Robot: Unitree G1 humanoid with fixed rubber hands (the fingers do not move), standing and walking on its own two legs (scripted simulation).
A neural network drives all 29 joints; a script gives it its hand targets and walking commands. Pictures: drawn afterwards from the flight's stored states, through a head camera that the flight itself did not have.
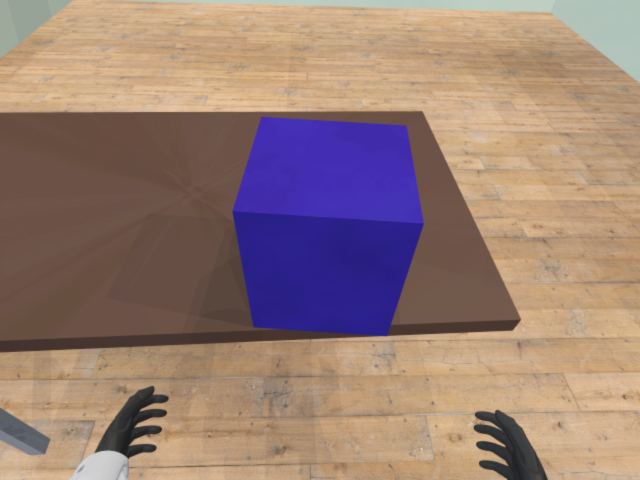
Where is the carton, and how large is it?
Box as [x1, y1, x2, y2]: [232, 117, 423, 335]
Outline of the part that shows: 261,117 232,211 253,326 386,335 423,224 406,126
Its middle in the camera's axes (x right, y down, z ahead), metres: +0.01 -0.01 +0.58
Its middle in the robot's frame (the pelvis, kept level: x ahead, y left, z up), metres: +0.45 -0.01 +0.05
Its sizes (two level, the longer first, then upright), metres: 0.210 0.200 0.250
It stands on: a table, 0.69 m high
